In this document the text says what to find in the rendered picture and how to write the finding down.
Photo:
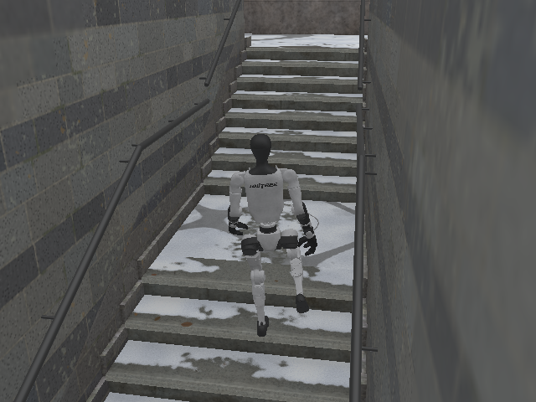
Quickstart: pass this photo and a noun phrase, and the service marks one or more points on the stairs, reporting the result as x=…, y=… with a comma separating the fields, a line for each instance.
x=285, y=368
x=310, y=175

